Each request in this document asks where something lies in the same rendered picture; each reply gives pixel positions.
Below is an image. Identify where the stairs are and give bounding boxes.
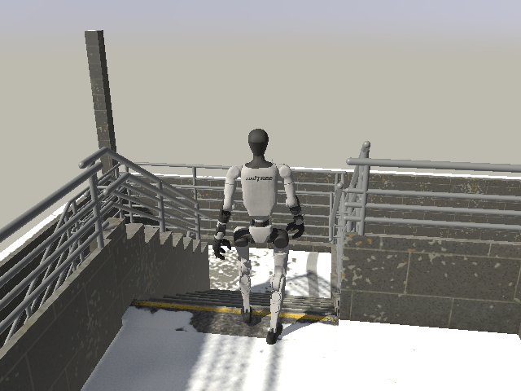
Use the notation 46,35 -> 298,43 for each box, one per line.
149,289 -> 337,316

